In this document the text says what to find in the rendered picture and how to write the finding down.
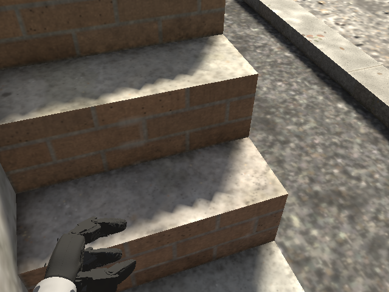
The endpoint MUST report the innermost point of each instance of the robot left forearm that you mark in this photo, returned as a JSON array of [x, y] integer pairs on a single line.
[[55, 284]]

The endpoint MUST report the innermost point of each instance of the robot left hand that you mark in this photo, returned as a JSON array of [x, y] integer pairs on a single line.
[[70, 259]]

